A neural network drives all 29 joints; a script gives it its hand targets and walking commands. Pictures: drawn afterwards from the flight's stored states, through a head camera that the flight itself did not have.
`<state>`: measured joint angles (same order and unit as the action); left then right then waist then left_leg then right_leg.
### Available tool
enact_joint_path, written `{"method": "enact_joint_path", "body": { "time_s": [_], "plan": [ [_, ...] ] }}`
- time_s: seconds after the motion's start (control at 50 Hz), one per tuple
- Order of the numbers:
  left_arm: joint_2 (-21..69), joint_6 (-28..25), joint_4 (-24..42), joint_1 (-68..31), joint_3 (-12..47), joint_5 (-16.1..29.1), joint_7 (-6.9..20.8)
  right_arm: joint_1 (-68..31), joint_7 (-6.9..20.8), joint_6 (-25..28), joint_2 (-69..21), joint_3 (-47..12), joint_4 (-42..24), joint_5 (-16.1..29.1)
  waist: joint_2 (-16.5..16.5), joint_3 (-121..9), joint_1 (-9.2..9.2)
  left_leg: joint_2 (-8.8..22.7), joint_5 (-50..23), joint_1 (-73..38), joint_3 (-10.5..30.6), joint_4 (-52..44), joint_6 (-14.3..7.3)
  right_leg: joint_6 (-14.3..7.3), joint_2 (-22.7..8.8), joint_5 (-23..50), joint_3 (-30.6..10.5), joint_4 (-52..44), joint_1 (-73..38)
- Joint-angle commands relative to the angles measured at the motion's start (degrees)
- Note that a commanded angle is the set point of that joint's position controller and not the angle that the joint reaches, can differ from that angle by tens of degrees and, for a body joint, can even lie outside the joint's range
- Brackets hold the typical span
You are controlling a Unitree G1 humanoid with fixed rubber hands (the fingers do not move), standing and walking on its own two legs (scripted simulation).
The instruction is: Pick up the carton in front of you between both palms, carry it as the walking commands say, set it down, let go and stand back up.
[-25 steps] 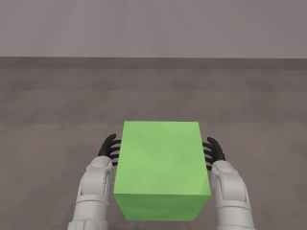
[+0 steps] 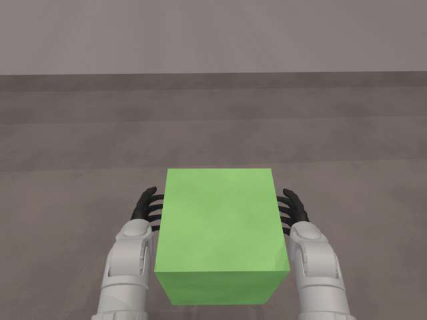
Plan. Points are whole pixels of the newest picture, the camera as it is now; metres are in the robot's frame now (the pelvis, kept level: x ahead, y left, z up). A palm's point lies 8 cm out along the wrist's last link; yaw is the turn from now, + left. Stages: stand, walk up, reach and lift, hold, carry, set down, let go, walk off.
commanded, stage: hold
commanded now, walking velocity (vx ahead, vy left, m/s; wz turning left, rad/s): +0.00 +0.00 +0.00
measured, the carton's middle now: (219, 240) +0.29 +0.01 -0.05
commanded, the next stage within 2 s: set down in 0.92 s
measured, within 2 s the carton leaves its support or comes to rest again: neither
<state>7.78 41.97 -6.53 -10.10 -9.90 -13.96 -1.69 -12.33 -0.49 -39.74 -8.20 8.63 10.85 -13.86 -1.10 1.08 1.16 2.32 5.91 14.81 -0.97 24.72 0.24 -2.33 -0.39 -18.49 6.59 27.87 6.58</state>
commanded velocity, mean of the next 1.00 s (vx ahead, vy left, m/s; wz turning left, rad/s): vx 0.00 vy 0.00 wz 0.00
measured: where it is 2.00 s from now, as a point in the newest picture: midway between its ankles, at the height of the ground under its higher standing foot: outside the picture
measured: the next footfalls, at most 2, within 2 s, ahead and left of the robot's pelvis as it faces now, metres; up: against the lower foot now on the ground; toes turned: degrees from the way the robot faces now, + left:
none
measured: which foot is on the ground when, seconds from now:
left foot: down 0.00-1.00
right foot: down 0.00-1.00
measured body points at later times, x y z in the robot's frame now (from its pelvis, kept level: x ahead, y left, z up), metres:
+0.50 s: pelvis +0.00 +0.06 +0.01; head -0.04 +0.09 +0.45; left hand +0.32 +0.16 +0.03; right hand +0.27 -0.14 +0.04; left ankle +0.07 +0.16 -0.74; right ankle -0.03 -0.08 -0.74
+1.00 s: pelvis +0.01 +0.05 +0.01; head -0.03 +0.07 +0.45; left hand +0.33 +0.15 +0.04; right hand +0.28 -0.15 +0.04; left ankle +0.07 +0.16 -0.74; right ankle -0.03 -0.08 -0.74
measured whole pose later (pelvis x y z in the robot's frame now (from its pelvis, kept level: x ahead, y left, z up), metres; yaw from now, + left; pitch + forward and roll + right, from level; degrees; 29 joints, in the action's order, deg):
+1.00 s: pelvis +0.01 +0.05 +0.01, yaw -11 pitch -6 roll +0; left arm 9.1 41.3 -16.1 -16.6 -13.7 -17.5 -0.4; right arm -16.9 1.0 -39.7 -9.2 15.0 18.3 -17.1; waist -2.1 0.4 0.3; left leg -1.7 7.8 7.0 2.7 20.7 -0.1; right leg 1.2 0.7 -14.2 -7.7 22.5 2.5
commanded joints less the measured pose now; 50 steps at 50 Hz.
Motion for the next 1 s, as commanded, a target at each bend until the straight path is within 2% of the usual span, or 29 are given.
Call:
{"method": "enact_joint_path", "body": {
  "time_s": [0.0,0.02,0.04,0.06,0.1,0.18,0.26,0.38,0.48,0.66,0.92,0.98],
  "plan": [
    [50.38,-3.82,5.79,-27.34,34.27,15.46,14.54,-20.36,10.5,3.5,-50.84,-26.59,-2.68,10.72,-1.91,-16.13,-3.07,-8.73,-14.54,-15.38,5.29,-0.44,-0.94,1.97,2.23,32.58,-14.0,-8.2,-4.55],
    [50.49,-4.06,5.14,-27.62,34.09,15.72,14.69,-21.44,10.61,3.74,-50.95,-26.66,-2.73,11.07,-1.07,-16.32,-2.85,-9.1,-13.43,-14.89,4.93,-1.1,-0.62,2.2,2.57,31.87,-13.69,-8.47,-5.44],
    [50.55,-4.31,4.55,-28.48,33.94,15.95,14.92,-22.13,10.79,3.81,-51.35,-26.96,-1.85,11.28,-2.07,-16.01,-2.87,-9.13,-10.96,-14.62,4.94,-1.6,-0.55,2.28,2.72,27.69,-13.47,-9.33,-5.51],
    [51.02,-4.42,3.43,-27.95,33.45,15.37,14.83,-23.97,11.29,3.81,-51.91,-27.96,-2.19,11.86,-1.08,-15.38,-1.78,-9.55,-9.77,-14.34,4.25,-1.79,-0.42,2.57,2.86,27.15,-13.26,-9.4,-4.81],
    [51.59,-4.37,1.37,-27.01,31.85,14.13,14.3,-27.04,12.41,3.52,-52.95,-29.92,-2.08,13.63,-1.24,-15.18,-0.16,-9.76,-7.68,-15.14,4.08,-2.38,-0.78,3.06,3.08,25.02,-12.96,-9.74,-3.55],
    [52.87,-3.88,-3.37,-27.1,28.79,11.71,14.16,-30.0,14.16,2.72,-53.21,-29.78,0.49,14.12,-1.19,-11.86,1.24,-9.38,-2.87,-15.46,3.8,-3.45,-0.94,3.09,3.66,16.0,-12.24,-10.72,-0.15],
    [54.17,-3.52,-5.71,-29.11,27.93,10.92,14.71,-31.59,15.31,2.42,-53.58,-28.16,2.89,13.87,-0.14,-10.71,0.68,-8.72,-1.15,-19.32,3.73,-4.12,-0.65,2.27,4.13,9.95,-11.8,-11.41,4.4],
    [55.8,-3.1,-5.96,-32.96,29.2,12.32,16.04,-31.9,16.04,2.54,-54.38,-25.24,5.05,12.71,2.01,-12.07,-1.25,-7.22,-0.05,-23.35,4.53,-5.33,0.46,0.95,5.29,5.77,-11.16,-11.4,7.25],
    [56.42,-2.95,-6.54,-34.97,29.78,13.36,16.92,-32.43,16.46,2.96,-55.01,-23.4,6.41,11.76,2.86,-13.06,-1.97,-5.81,1.91,-24.0,5.59,-6.23,1.2,0.31,5.77,4.32,-11.13,-11.08,7.79],
    [56.45,-2.69,-9.1,-35.21,28.08,12.83,17.12,-34.04,16.89,3.06,-55.22,-22.0,7.84,11.18,3.09,-12.91,-1.38,-4.57,2.88,-23.72,6.72,-6.76,1.34,0.24,5.78,4.1,-11.35,-10.7,8.18],
    [56.06,-2.56,-8.19,-34.32,28.11,12.87,16.75,-33.55,16.3,2.33,-55.25,-23.37,5.56,11.68,1.99,-14.44,-1.25,-6.09,-5.31,-24.99,5.33,-5.12,0.86,1.1,5.94,8.15,-11.16,-11.02,7.76],
    [53.95,-3.19,-8.83,-35.37,26.41,11.92,17.0,-34.64,15.66,2.36,-56.5,-23.57,6.07,11.65,0.44,-13.91,-0.12,-6.97,-4.96,-23.99,4.6,-4.47,0.09,1.8,5.59,8.92,-11.48,-11.01,7.6]
  ]
}}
